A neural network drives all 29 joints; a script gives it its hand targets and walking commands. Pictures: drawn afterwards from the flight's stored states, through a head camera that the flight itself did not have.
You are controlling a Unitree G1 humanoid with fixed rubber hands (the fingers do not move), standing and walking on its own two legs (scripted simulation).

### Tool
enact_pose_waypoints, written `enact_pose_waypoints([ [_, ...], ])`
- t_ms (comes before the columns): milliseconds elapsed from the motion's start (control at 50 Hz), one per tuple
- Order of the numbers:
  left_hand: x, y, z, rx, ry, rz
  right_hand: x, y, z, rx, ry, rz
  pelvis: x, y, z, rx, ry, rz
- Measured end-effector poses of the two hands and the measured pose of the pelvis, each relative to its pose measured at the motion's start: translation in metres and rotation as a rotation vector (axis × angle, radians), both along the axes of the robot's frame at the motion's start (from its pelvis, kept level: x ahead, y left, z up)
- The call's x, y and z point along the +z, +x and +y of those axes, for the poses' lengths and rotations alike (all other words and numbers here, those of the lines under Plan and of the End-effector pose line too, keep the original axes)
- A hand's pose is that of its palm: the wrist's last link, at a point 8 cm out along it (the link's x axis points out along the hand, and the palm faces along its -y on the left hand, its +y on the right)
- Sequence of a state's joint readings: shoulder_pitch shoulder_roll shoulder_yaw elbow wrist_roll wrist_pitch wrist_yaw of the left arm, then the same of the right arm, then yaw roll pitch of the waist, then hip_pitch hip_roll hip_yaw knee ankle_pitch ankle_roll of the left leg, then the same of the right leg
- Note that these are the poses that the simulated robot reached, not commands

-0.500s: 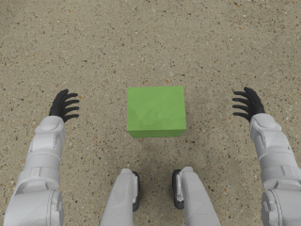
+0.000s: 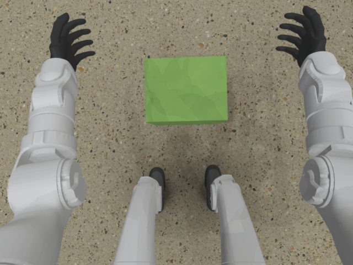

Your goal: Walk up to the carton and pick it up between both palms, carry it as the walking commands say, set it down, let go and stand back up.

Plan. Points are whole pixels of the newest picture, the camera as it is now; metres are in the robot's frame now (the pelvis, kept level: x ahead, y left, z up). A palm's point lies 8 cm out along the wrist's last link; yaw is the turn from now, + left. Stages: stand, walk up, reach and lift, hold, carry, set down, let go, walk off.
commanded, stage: reach and lift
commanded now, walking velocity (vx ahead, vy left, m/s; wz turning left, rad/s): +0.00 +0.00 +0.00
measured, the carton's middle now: (185, 96) +0.51 -0.01 -0.53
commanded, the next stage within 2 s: none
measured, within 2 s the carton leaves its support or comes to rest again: neither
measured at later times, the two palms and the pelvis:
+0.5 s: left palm (87, 71) +0.51 +0.23 -0.18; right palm (282, 63) +0.52 -0.23 -0.19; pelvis -0.01 +0.00 -0.07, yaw +0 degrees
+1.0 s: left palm (112, 86) +0.51 +0.22 -0.34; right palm (256, 81) +0.52 -0.23 -0.34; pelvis -0.03 +0.00 -0.21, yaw +1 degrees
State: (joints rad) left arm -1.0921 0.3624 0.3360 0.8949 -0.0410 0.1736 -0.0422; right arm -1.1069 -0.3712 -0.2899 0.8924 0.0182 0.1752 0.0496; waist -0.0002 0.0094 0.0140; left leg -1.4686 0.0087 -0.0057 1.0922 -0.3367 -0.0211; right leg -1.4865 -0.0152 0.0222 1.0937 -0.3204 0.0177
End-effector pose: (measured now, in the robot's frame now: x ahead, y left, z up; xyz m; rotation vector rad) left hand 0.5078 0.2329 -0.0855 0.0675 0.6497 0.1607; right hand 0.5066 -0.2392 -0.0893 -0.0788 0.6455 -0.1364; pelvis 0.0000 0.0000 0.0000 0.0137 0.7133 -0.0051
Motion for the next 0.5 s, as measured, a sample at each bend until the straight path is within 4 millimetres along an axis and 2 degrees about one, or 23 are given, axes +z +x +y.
enact_pose_waypoints([
  [100,-0.010,0.011,-0.002,-0.008,-0.002,-0.017,-0.008,0.012,0.002,0.006,0.005,-0.014,-0.001,0.005,0.000,0.003,0.001,0.061],
  [280,-0.034,0.005,0.000,-0.008,-0.005,-0.004,-0.031,0.008,0.001,-0.008,0.020,0.000,-0.011,0.007,-0.001,0.005,-0.002,0.112],
  [380,-0.059,0.004,0.001,0.002,-0.014,0.009,-0.055,0.008,0.003,-0.017,0.033,0.014,-0.033,0.002,-0.001,0.007,-0.004,0.135],
  [500,-0.099,0.005,0.000,0.011,-0.015,0.006,-0.096,0.011,0.007,-0.021,0.035,0.011,-0.074,-0.008,-0.003,0.010,-0.003,0.155],
])
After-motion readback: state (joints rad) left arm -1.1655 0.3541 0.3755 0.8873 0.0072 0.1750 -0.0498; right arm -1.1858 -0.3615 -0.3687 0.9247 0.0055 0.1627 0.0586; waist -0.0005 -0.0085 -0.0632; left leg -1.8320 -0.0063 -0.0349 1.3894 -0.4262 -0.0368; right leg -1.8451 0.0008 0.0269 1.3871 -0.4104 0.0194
